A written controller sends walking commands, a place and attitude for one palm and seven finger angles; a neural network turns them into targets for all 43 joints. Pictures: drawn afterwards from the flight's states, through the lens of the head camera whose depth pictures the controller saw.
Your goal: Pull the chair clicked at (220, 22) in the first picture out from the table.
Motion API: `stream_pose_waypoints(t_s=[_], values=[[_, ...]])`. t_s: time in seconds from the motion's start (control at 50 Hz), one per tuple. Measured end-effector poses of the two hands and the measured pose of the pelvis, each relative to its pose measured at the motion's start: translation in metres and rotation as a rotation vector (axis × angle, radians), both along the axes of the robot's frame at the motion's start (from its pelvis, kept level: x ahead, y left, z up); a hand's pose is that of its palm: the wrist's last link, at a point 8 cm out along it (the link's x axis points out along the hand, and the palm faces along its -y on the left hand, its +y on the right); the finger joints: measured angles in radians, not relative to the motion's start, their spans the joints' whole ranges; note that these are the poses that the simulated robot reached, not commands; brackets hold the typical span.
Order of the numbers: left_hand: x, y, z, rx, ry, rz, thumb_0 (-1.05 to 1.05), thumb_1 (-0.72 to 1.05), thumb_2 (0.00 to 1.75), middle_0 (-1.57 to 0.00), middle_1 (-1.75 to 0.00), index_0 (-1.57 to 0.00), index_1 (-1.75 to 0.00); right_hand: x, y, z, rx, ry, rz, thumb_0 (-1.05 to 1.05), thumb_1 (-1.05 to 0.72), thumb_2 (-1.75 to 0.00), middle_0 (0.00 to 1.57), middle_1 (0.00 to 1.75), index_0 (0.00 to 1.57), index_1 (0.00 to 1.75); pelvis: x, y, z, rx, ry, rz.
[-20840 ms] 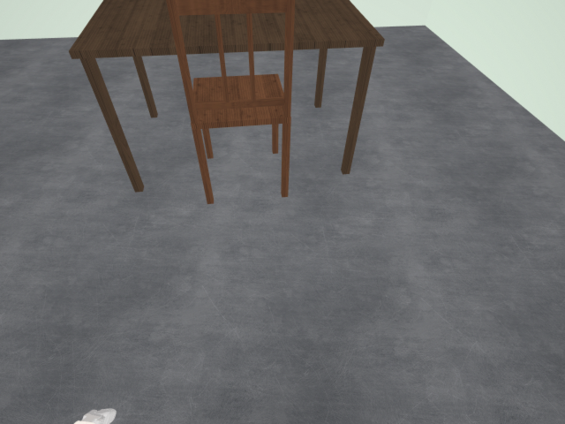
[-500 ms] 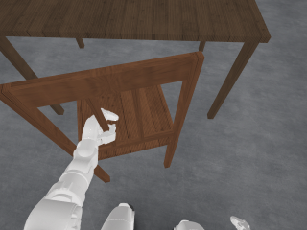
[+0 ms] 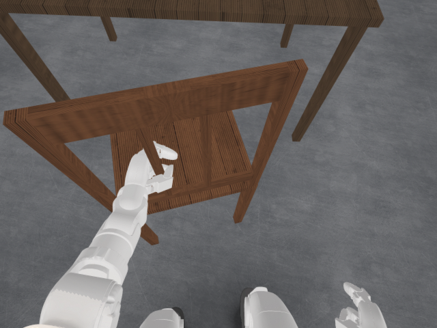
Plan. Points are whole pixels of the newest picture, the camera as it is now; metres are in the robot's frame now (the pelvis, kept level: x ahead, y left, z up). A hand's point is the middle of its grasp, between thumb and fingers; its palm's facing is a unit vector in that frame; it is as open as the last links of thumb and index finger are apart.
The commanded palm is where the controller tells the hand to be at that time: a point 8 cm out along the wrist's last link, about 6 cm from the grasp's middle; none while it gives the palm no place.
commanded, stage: step backward, pulling the chair out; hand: left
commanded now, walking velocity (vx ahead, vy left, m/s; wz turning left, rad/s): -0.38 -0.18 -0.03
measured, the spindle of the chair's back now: (157, 166) +0.41 +0.13 -0.06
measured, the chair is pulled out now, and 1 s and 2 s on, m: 0.37 0.60 0.63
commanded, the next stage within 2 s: stop walking, hand still on the chair in 0.52 s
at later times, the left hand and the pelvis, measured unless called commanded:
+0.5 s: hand (162, 228) +0.28 +0.11 -0.07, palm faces -0.06 -0.98 -0.16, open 5.1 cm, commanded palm +0.27 +0.17 -0.06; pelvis -0.10 +0.02 +0.00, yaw +1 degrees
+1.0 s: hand (151, 302) +0.16 +0.12 -0.06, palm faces +0.03 -0.99 -0.17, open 5.2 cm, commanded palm +0.14 +0.17 -0.05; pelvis -0.16 -0.01 +0.00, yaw +0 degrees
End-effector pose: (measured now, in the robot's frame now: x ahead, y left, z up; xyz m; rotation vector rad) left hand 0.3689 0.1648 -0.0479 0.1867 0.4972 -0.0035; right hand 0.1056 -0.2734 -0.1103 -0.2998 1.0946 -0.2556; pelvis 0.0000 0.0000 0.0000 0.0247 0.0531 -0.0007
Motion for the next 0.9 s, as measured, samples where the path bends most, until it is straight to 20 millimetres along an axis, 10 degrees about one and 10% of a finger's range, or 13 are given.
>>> stream_pose_waypoints(t_s=[0.16, 0.46, 0.72, 0.9], values=[[-0.037, 0.0, 0.001, 0.024, 0.002, 0.056, 0.03, 0.69, 0.81, -0.32, -1.22, -0.5, -1.44, -0.05, 0.036, -0.032, 0.202, 0.069, -0.016, 0.0, -0.91, -0.9, 0.2, 0.3, 0.2, 0.3, -0.022, -0.017, -0.002, -0.053, -0.033, -0.02], [-0.094, -0.001, 0.001, -0.007, 0.01, 0.017, 0.02, 0.7, 0.78, -0.28, -1.24, -0.5, -1.44, -0.108, -0.009, -0.006, -0.026, 0.011, -0.045, 0.0, -0.91, -0.9, 0.2, 0.3, 0.2, 0.3, -0.091, 0.01, -0.004, -0.008, 0.009, 0.018], [-0.165, 0.012, 0.004, 0.006, 0.018, 0.02, 0.03, 0.71, 0.81, -0.28, -1.2, -0.5, -1.44, -0.169, 0.051, -0.026, 0.201, 0.069, -0.008, 0.0, -0.9, -0.9, 0.2, 0.3, 0.2, 0.3, -0.132, -0.001, -0.001, -0.029, -0.036, -0.04], [-0.212, 0.005, 0.007, 0.003, 0.051, 0.113, 0.05, 0.71, 0.82, -0.29, -1.16, -0.49, -1.44, -0.171, 0.012, -0.015, 0.129, -0.016, -0.023, 0.0, -0.92, -0.9, 0.21, 0.3, 0.2, 0.3, -0.157, -0.014, 0.004, -0.01, -0.064, -0.002]])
